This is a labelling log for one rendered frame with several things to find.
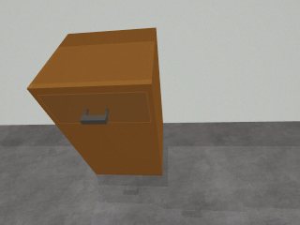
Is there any drawer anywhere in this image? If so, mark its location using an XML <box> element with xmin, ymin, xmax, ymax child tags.
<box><xmin>38</xmin><ymin>91</ymin><xmax>151</xmax><ymax>124</ymax></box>

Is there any cabinet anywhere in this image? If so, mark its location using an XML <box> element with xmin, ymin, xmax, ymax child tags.
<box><xmin>26</xmin><ymin>27</ymin><xmax>163</xmax><ymax>176</ymax></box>

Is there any handle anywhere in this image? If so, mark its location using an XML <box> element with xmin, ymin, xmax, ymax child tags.
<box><xmin>80</xmin><ymin>108</ymin><xmax>109</xmax><ymax>125</ymax></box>

